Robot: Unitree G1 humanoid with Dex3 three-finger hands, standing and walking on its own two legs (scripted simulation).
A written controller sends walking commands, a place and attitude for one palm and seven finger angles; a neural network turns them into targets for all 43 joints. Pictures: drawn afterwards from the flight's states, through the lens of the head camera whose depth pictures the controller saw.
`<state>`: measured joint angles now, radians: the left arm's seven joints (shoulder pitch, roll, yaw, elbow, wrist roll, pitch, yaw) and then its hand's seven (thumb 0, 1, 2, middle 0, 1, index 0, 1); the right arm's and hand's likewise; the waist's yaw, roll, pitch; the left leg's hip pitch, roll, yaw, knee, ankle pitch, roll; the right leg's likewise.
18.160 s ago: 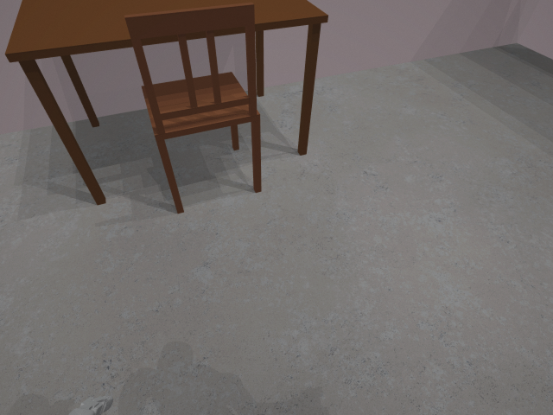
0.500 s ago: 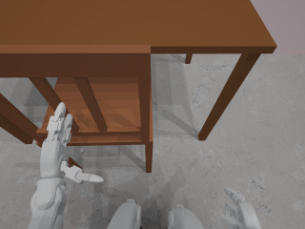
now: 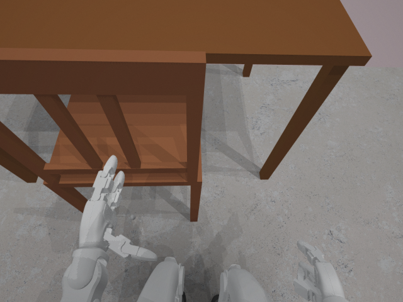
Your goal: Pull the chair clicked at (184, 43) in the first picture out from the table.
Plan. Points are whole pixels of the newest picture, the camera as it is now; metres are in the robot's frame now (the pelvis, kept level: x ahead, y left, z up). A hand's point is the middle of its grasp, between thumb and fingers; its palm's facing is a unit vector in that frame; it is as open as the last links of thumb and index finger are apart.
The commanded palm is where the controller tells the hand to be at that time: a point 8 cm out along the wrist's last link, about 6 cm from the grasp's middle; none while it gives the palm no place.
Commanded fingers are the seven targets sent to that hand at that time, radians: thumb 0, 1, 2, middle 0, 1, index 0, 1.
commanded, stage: aim the fingers beside a spindle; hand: left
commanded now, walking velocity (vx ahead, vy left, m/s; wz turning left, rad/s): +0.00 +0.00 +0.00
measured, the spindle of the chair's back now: (76, 136) +0.42 +0.28 +0.03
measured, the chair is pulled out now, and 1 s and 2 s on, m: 0.00 0.00 0.00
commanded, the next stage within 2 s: push the fingers through the gap in 1.12 s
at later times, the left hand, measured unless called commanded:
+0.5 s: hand (107, 196) +0.29 +0.18 +0.06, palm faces +0.12 -0.99 -0.09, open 16.9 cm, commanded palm +0.26 +0.21 +0.02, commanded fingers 0.00 -0.50 0.30 -0.06 -0.08 -0.06 -0.08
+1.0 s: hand (140, 219) +0.27 +0.13 -0.01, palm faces +0.00 -1.00 +0.07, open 16.9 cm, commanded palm +0.26 +0.21 +0.04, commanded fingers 0.00 -0.50 0.30 -0.06 -0.08 -0.06 -0.08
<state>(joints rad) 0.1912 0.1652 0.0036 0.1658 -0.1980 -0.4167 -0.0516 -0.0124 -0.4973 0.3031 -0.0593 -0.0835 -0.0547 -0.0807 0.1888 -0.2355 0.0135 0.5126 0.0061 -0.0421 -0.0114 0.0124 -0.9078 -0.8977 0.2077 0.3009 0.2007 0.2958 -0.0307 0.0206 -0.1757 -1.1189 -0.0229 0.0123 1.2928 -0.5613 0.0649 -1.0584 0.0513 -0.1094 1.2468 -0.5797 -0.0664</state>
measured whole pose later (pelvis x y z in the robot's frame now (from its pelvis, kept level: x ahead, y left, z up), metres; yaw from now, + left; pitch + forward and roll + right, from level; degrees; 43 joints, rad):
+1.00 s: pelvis +0.00 -0.01 +0.00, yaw +0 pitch +23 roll -2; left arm 0.17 0.16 0.01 0.22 -0.21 -0.38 -0.09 -0.01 -0.50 0.30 -0.06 -0.08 -0.05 -0.08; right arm 0.18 -0.24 0.01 0.51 0.01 -0.06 -0.02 0.01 -0.91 -0.90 0.21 0.30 0.20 0.30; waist -0.04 0.02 -0.18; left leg -1.13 -0.02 0.01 1.30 -0.56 0.06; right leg -1.07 0.06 -0.11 1.25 -0.58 -0.08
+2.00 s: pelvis +0.00 +0.00 +0.00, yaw -1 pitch +24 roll -3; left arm -0.17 0.21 0.12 0.48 -0.20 -0.38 -0.07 -0.01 -0.50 0.30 -0.06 -0.08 -0.05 -0.08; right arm 0.21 -0.26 0.01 0.56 0.01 0.00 -0.01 0.01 -0.91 -0.90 0.21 0.30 0.20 0.30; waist -0.06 0.04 -0.17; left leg -1.14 -0.02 0.02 1.28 -0.55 0.07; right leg -1.08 0.06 -0.10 1.23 -0.56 -0.06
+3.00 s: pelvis +0.00 +0.00 +0.00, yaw -1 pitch +24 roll -3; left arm -0.38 0.25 0.21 0.72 -0.17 -0.48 -0.05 -0.01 -0.50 0.30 -0.07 -0.10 -0.06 -0.10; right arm 0.23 -0.25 0.01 0.60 0.00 0.04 0.01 0.01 -0.91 -0.90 0.21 0.30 0.20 0.30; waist -0.09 0.03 -0.17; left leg -1.16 -0.01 0.02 1.27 -0.54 0.07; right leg -1.10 0.06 -0.09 1.22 -0.55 -0.06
